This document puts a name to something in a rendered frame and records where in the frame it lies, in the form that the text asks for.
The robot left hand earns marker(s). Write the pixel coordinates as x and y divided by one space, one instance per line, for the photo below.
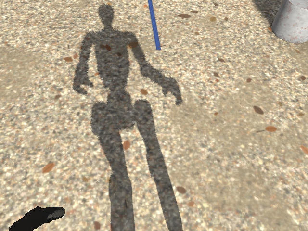
37 217

